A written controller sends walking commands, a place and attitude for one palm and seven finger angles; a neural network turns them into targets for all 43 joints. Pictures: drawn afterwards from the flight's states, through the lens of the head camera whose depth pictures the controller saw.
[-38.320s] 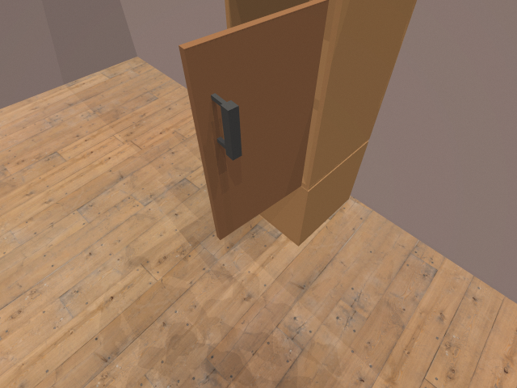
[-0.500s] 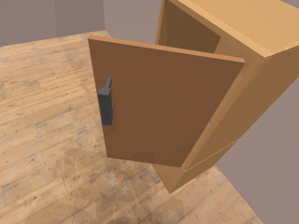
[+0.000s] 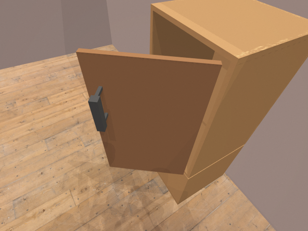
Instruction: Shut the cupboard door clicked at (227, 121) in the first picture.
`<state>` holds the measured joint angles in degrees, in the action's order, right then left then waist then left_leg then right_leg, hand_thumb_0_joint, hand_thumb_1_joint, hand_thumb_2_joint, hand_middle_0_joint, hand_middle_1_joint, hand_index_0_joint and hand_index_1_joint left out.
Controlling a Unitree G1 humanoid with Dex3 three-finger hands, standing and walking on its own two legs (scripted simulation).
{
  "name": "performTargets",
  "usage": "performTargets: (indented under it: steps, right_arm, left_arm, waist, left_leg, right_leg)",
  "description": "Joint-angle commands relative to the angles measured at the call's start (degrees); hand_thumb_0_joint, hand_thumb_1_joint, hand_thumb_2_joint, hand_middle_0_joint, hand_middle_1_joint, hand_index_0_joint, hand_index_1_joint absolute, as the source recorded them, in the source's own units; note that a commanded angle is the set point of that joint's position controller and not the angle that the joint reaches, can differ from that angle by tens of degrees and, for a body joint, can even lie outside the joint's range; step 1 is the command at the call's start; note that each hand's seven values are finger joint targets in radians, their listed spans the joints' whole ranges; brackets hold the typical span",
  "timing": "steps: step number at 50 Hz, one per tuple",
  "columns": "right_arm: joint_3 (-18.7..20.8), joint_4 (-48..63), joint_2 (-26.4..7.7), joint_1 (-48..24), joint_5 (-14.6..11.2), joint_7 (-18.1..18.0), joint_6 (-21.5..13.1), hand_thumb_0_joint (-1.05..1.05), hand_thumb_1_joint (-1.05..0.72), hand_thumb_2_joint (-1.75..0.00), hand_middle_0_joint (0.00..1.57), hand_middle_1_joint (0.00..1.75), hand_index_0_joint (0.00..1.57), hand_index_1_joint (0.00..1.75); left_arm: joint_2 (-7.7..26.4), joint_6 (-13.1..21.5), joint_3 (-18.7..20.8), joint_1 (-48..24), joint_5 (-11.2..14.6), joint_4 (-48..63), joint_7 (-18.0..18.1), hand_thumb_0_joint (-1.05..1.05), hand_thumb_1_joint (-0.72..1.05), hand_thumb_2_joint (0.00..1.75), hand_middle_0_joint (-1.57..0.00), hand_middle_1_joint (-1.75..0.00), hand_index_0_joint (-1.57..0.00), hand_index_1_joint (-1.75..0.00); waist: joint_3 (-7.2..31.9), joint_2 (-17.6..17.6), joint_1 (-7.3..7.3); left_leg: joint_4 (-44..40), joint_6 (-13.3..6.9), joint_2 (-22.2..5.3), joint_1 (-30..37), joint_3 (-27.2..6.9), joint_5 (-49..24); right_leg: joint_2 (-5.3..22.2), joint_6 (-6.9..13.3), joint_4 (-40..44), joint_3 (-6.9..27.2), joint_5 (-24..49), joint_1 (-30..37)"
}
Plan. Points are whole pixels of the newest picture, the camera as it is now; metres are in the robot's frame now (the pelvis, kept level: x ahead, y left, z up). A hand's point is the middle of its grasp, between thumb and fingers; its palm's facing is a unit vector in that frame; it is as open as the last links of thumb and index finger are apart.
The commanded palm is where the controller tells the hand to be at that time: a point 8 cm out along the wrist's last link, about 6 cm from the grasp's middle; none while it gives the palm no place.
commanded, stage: come to a stop and stand still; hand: left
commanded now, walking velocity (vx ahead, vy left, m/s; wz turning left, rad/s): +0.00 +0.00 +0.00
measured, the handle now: (100, 109) +0.42 +0.19 +0.08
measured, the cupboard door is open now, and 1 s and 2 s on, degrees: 54 54 54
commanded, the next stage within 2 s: look again from close up in 0.18 s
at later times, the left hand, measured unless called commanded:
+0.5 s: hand out of the picture +0.02 +0.19 -0.18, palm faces +0.00 -0.98 -0.22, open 7.3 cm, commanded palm none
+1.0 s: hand out of the picture +0.04 +0.19 -0.18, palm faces -0.01 -0.98 -0.19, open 7.3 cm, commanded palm none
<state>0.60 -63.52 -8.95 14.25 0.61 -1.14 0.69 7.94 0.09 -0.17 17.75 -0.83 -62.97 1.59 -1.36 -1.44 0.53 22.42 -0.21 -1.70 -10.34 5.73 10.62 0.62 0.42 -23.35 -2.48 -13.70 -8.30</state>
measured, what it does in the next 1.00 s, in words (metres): stands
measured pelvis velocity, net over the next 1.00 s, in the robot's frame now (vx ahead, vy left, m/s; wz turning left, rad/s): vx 0.03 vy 0.02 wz -0.02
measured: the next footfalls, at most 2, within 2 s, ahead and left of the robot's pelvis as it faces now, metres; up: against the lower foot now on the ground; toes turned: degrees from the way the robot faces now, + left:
left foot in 1.70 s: -0.04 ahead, +0.11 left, +0.00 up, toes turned +1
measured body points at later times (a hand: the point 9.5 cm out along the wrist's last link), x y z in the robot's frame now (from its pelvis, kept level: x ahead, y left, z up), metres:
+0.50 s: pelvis +0.01 +0.02 -0.01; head +0.01 +0.00 +0.44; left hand +0.02 +0.24 -0.16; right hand +0.00 -0.19 -0.18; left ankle +0.02 +0.11 -0.74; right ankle -0.01 -0.11 -0.74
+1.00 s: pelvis +0.03 +0.02 +0.00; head +0.05 +0.02 +0.44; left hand +0.04 +0.25 -0.16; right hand +0.05 -0.21 -0.16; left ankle +0.02 +0.11 -0.74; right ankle -0.01 -0.11 -0.74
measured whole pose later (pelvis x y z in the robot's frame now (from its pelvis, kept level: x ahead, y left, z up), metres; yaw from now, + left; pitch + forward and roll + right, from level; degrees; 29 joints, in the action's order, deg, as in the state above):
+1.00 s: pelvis +0.03 +0.02 +0.00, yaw -1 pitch +0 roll +1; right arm -0.3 -63.0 -9.6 13.8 0.6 -1.4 -1.2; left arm 9.1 0.6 -0.7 16.0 -1.0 -62.5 2.1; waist -2.4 -0.9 0.3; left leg 25.6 -1.9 0.0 -10.1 7.8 15.2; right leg 2.6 -1.4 -27.2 -0.4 -17.7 -8.9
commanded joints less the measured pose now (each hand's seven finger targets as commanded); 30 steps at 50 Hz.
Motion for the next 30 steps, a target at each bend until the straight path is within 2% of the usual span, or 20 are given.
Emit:
performTargets:
  steps: [1, 7, 11, 12, 13, 14, 15, 16, 18, 19, 23, 24, 27, 30]
  right_arm:
    - [0.1, 0.7, -3.2, 2.9, 0.1, -0.3, -1.0, 0.00, -0.90, -0.90, 0.20, 0.30, 0.20, 0.30]
    - [0.0, -0.8, -2.3, 5.4, 0.1, -0.6, -1.4, 0.00, -0.90, -0.90, 0.20, 0.30, 0.20, 0.30]
    - [0.0, -1.4, -1.8, 6.5, 0.1, -0.8, -1.4, 0.00, -0.90, -0.90, 0.20, 0.30, 0.20, 0.30]
    - [0.1, 2.4, -5.4, 0.4, -0.1, 0.2, -2.4, 0.00, -0.90, -0.90, 0.20, 0.30, 0.20, 0.30]
    - [0.2, 4.0, -1.9, 4.2, 0.1, 0.4, -1.6, 0.00, -0.90, -0.90, 0.20, 0.30, 0.20, 0.30]
    - [0.0, 3.2, -1.6, 5.0, 0.9, 0.4, -1.9, 0.00, -0.90, -0.90, 0.20, 0.30, 0.20, 0.30]
    - [0.0, 3.1, -2.0, 7.4, 0.5, 0.3, -2.1, 0.00, -0.90, -0.90, 0.20, 0.30, 0.20, 0.30]
    - [0.1, 3.5, -2.7, 7.7, 0.5, 0.3, -2.2, 0.00, -0.90, -0.90, 0.20, 0.30, 0.20, 0.30]
    - [0.1, 3.8, -3.0, 7.7, 0.3, 0.1, -2.5, 0.00, -0.90, -0.90, 0.20, 0.30, 0.20, 0.30]
    - [-0.1, 3.9, -2.8, 7.5, 0.4, 0.0, -2.8, 0.00, -0.90, -0.90, 0.20, 0.30, 0.20, 0.30]
    - [-0.2, 4.0, -3.9, 6.8, 0.3, 0.0, -2.7, 0.00, -0.90, -0.90, 0.20, 0.30, 0.20, 0.30]
    - [-0.2, 3.9, -3.7, 6.4, 0.4, 0.0, -2.8, 0.00, -0.90, -0.90, 0.20, 0.30, 0.20, 0.30]
    - [-0.2, 3.8, -4.5, 6.1, 0.3, 0.1, -2.7, 0.00, -0.90, -0.90, 0.20, 0.30, 0.20, 0.30]
    - [-0.3, 3.4, -4.8, 5.6, 0.3, 0.0, -3.0, 0.00, -0.90, -0.90, 0.20, 0.30, 0.20, 0.30]
  left_arm:
    - [6.0, 0.9, 1.0, 2.8, 0.4, 1.2, 0.5, 0.00, 0.90, 0.90, -0.20, -0.30, -0.20, -0.30]
    - [4.9, 1.1, 1.0, 3.8, 0.5, 0.2, 0.6, 0.00, 0.90, 0.90, -0.20, -0.30, -0.20, -0.30]
    - [4.0, 1.1, 0.9, 4.6, 0.5, -0.4, 0.7, 0.00, 0.90, 0.90, -0.20, -0.30, -0.20, -0.30]
    - [5.7, 2.5, -0.1, 6.9, -0.8, -1.5, 2.6, 0.00, 0.90, 0.90, -0.20, -0.30, -0.20, -0.30]
    - [8.6, 2.7, 0.8, 4.1, -0.2, 1.5, 2.2, 0.00, 0.90, 0.90, -0.20, -0.30, -0.20, -0.30]
    - [8.6, 3.2, 1.1, 2.6, -0.2, 2.0, 1.6, 0.00, 0.90, 0.90, -0.20, -0.30, -0.20, -0.30]
    - [7.8, 3.3, 0.9, 2.1, 0.0, 2.1, 1.4, 0.00, 0.90, 0.90, -0.20, -0.30, -0.20, -0.30]
    - [6.4, 3.1, 0.5, 2.1, 0.0, 2.4, 1.4, 0.00, 0.90, 0.90, -0.20, -0.30, -0.20, -0.30]
    - [5.1, 2.7, 0.3, 2.3, 0.0, 2.4, 1.3, 0.00, 0.90, 0.90, -0.20, -0.30, -0.20, -0.30]
    - [4.6, 2.7, 0.2, 2.3, -0.1, 2.4, 1.2, 0.00, 0.90, 0.90, -0.20, -0.30, -0.20, -0.30]
    - [4.7, 2.0, 0.0, 2.3, 0.1, 2.7, 1.1, 0.00, 0.90, 0.90, -0.20, -0.30, -0.20, -0.30]
    - [4.6, 2.0, 0.0, 2.5, 0.0, 2.7, 1.1, 0.00, 0.90, 0.90, -0.20, -0.30, -0.20, -0.30]
    - [5.3, 1.8, 0.1, 2.6, 0.1, 2.9, 1.1, 0.00, 0.90, 0.90, -0.20, -0.30, -0.20, -0.30]
    - [5.9, 1.7, 0.2, 2.4, 0.1, 3.2, 1.1, 0.00, 0.90, 0.90, -0.20, -0.30, -0.20, -0.30]
  waist:
    - [-3.8, 1.1, -0.31]
    - [-2.8, 1.1, -0.16]
    - [-3.8, 0.7, -0.08]
    - [-6.8, 6.7, 1.37]
    - [-2.2, 6.3, -2.06]
    - [-0.1, 9.8, -2.01]
    - [2.0, 5.9, -2.58]
    - [1.1, 3.2, -2.30]
    - [0.4, -0.3, -1.95]
    - [-0.8, 0.4, -1.56]
    - [-4.0, -1.5, -1.05]
    - [-4.6, -0.3, -0.83]
    - [-4.2, -0.2, -0.75]
    - [-2.8, 0.6, -0.44]
  left_leg:
    - [-4.1, 0.2, -3.6, 0.9, -4.9, 1.8]
    - [-4.2, 0.4, -4.1, 0.5, -4.8, -0.1]
    - [-4.2, 0.3, -4.1, 0.1, -4.7, -0.1]
    - [7.1, 1.3, -4.8, -4.4, -3.3, -2.3]
    - [6.2, 0.8, -2.7, -2.6, -4.7, 6.6]
    - [4.8, 0.5, -2.3, -0.1, -4.8, 2.3]
    - [4.1, 0.1, -3.4, -0.7, -5.1, 2.6]
    - [4.0, -0.3, -3.7, -1.9, -5.6, 2.1]
    - [2.8, -1.1, -4.2, -2.5, -6.2, 0.3]
    - [2.2, -1.2, -4.2, -3.2, -6.2, -1.1]
    - [-0.1, -1.7, -4.4, -4.4, -6.8, 1.2]
    - [-0.6, -1.8, -4.3, -4.3, -6.7, 0.6]
    - [-1.1, -1.8, -4.3, -3.3, -6.5, -0.2]
    - [-1.0, -2.0, -4.3, -2.0, -6.1, -4.1]
  right_leg:
    - [6.2, 0.8, 8.6, 7.2, -2.0, -6.4]
    - [5.8, 1.1, 7.2, 6.2, 1.8, -4.3]
    - [5.7, 1.2, 7.1, 6.0, 2.0, -4.6]
    - [8.3, 1.3, 4.8, 8.2, 15.2, -7.4]
    - [9.6, 3.1, 5.6, 10.6, 0.9, -8.1]
    - [9.3, 4.3, 3.6, 9.7, 6.3, -7.6]
    - [7.3, 3.9, 2.4, 7.9, -0.1, -6.6]
    - [6.0, 3.4, 1.8, 7.2, -2.0, -7.1]
    - [5.1, 2.9, 0.2, 6.2, -0.4, -6.5]
    - [5.0, 3.0, 0.0, 5.8, 1.6, -6.4]
    - [4.5, 2.2, -0.9, 5.5, -0.6, -7.3]
    - [4.4, 2.3, -0.9, 5.5, 0.3, -7.6]
    - [4.5, 2.0, -1.1, 5.7, 1.3, -7.2]
    - [4.7, 1.8, -1.5, 5.7, 4.9, -5.5]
